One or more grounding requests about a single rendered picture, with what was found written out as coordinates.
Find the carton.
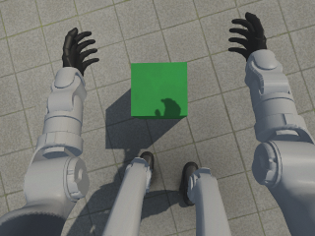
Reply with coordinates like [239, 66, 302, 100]
[131, 62, 188, 120]

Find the robot right upper arm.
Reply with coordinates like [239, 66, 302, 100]
[251, 140, 315, 236]

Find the robot left thigh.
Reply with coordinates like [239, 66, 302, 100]
[101, 162, 153, 236]

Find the robot right forearm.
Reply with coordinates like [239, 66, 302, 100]
[244, 49, 315, 145]

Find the robot thigh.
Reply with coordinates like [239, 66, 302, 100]
[101, 162, 153, 236]
[188, 173, 232, 236]

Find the robot left upper arm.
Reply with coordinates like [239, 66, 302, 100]
[0, 155, 91, 236]

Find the right robot hand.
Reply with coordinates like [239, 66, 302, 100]
[228, 12, 268, 62]

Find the robot right thigh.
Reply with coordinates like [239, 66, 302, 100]
[188, 173, 232, 236]

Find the left robot hand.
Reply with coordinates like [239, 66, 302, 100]
[62, 28, 99, 76]

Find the robot left forearm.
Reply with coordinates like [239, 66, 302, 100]
[23, 67, 88, 199]

